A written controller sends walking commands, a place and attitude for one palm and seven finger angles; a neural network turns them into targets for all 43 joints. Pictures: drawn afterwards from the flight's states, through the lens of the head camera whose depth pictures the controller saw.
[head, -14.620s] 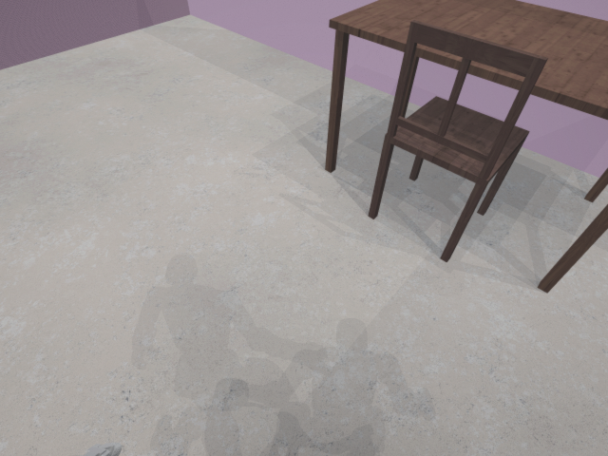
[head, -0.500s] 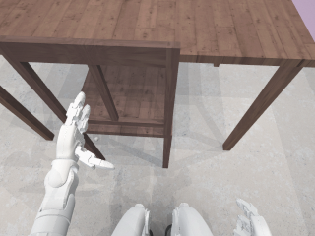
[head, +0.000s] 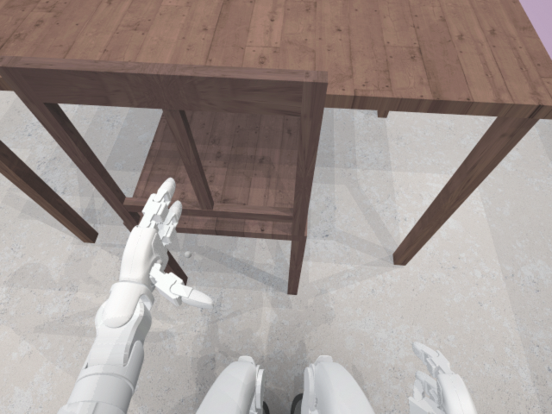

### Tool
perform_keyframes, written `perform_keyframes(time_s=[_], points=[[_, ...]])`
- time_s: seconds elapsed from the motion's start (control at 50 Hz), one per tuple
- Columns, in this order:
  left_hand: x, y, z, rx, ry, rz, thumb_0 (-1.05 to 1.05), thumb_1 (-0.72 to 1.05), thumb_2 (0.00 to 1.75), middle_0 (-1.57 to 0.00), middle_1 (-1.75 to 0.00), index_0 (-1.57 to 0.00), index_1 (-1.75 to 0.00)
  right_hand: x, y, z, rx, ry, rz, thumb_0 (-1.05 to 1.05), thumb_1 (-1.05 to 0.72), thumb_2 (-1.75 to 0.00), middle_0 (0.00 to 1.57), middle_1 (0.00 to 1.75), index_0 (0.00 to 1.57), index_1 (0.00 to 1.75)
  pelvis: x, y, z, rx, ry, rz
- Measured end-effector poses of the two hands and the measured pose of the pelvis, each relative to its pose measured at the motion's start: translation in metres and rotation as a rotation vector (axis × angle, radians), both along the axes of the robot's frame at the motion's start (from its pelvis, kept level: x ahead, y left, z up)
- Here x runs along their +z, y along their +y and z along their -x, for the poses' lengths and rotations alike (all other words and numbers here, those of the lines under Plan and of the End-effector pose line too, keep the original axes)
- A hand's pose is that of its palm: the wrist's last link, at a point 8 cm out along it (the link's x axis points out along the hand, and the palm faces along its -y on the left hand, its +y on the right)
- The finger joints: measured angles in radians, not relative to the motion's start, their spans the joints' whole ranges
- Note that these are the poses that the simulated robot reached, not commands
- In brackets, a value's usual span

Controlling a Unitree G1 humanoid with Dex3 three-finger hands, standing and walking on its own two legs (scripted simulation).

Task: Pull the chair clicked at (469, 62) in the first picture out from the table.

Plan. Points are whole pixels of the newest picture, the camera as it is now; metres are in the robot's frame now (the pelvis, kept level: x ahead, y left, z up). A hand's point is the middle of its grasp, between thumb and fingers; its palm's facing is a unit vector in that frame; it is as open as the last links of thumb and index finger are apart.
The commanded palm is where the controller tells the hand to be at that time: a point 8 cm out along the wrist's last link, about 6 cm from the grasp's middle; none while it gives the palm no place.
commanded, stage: aim the fingers beside a spindle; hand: left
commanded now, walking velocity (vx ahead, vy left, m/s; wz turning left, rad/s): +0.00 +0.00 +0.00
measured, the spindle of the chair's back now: (193, 165) +0.49 +0.16 +0.02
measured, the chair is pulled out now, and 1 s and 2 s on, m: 0.00 0.00 0.00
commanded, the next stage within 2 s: none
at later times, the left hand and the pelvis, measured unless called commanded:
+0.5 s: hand (185, 242) +0.34 +0.15 +0.04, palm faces -0.04 -1.00 -0.05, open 16.9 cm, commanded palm +0.31 +0.20 +0.03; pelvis +0.00 +0.01 +0.00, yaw +0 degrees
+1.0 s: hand (191, 257) +0.33 +0.14 +0.01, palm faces -0.05 -1.00 -0.04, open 16.9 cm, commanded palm +0.31 +0.20 +0.03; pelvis +0.00 +0.00 +0.00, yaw +0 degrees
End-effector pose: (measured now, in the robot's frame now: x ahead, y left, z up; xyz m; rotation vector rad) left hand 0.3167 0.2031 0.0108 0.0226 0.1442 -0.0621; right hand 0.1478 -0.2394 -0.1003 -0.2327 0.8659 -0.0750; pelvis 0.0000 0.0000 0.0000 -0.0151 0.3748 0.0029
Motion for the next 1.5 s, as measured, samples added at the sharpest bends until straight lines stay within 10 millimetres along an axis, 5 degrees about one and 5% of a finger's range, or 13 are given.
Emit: perform_keyframes(time_s=[0.18, 0.34, 0.5, 0.66, 0.82, 0.98, 1.14, 1.3, 1.44, 1.5], points=[[0.027, 0.003, -0.012, 0.034, -0.183, -0.030, -0.01, -0.50, 0.30, -0.06, -0.08, -0.07, -0.08, 0.000, 0.001, 0.001, 0.010, 0.009, 0.025, 0.01, -0.90, -0.90, 0.20, 0.30, 0.21, 0.30, -0.003, 0.004, 0.001, -0.002, 0.001, 0.008], [0.000, 0.001, 0.000, -0.008, -0.012, 0.004, -0.01, -0.50, 0.30, -0.06, -0.08, -0.06, -0.08, 0.003, 0.005, 0.001, -0.009, 0.005, 0.011, 0.01, -0.90, -0.90, 0.20, 0.30, 0.21, 0.30, 0.000, 0.008, -0.001, -0.002, 0.003, 0.013], [0.029, -0.003, -0.003, 0.020, -0.187, -0.023, -0.01, -0.50, 0.30, -0.06, -0.08, -0.07, -0.08, 0.003, 0.008, -0.005, 0.021, 0.000, 0.019, 0.01, -0.90, -0.90, 0.20, 0.30, 0.21, 0.30, -0.001, 0.008, 0.000, 0.002, -0.006, 0.015], [0.000, -0.005, 0.003, -0.006, -0.020, -0.012, -0.01, -0.50, 0.30, -0.06, -0.08, -0.06, -0.08, 0.002, 0.008, -0.008, 0.009, -0.007, 0.000, 0.01, -0.90, -0.90, 0.20, 0.30, 0.21, 0.30, -0.002, 0.006, 0.000, 0.002, 0.001, 0.013], [0.031, -0.010, 0.000, 0.022, -0.182, -0.035, -0.01, -0.50, 0.30, -0.06, -0.08, -0.07, -0.08, 0.001, 0.005, -0.007, 0.024, -0.004, 0.005, 0.01, -0.90, -0.90, 0.20, 0.30, 0.21, 0.30, -0.001, 0.001, 0.000, 0.002, -0.007, 0.005], [0.003, -0.006, 0.003, 0.011, -0.018, -0.022, -0.01, -0.50, 0.30, -0.06, -0.08, -0.06, -0.08, 0.001, -0.003, -0.005, -0.003, -0.008, -0.004, 0.01, -0.90, -0.90, 0.20, 0.30, 0.21, 0.30, -0.001, -0.004, 0.000, -0.004, -0.001, -0.003], [0.035, -0.004, 0.012, 0.034, -0.178, -0.041, -0.01, -0.50, 0.30, -0.06, -0.08, -0.07, -0.08, 0.003, -0.007, -0.003, 0.009, -0.019, 0.006, 0.01, -0.90, -0.90, 0.20, 0.30, 0.21, 0.30, 0.001, -0.007, 0.000, -0.002, -0.015, -0.005], [0.003, -0.007, 0.008, -0.001, -0.032, -0.013, -0.01, -0.50, 0.30, -0.06, -0.08, -0.06, -0.08, 0.001, -0.008, -0.004, 0.005, -0.033, 0.008, 0.01, -0.90, -0.90, 0.20, 0.30, 0.21, 0.30, -0.003, -0.007, 0.005, 0.000, -0.005, -0.004], [0.034, -0.005, 0.009, 0.022, -0.178, -0.032, -0.01, -0.50, 0.30, -0.06, -0.08, -0.07, -0.08, 0.002, -0.005, -0.002, 0.005, -0.034, 0.004, 0.01, -0.90, -0.90, 0.20, 0.30, 0.21, 0.30, -0.001, -0.005, 0.003, -0.007, -0.012, -0.004], [0.032, 0.004, 0.005, 0.040, -0.163, -0.046, -0.01, -0.50, 0.30, -0.06, -0.08, -0.07, -0.08, 0.001, -0.002, -0.002, 0.013, -0.028, -0.004, 0.01, -0.90, -0.90, 0.20, 0.30, 0.21, 0.30, -0.001, -0.004, 0.003, -0.004, -0.012, -0.005]])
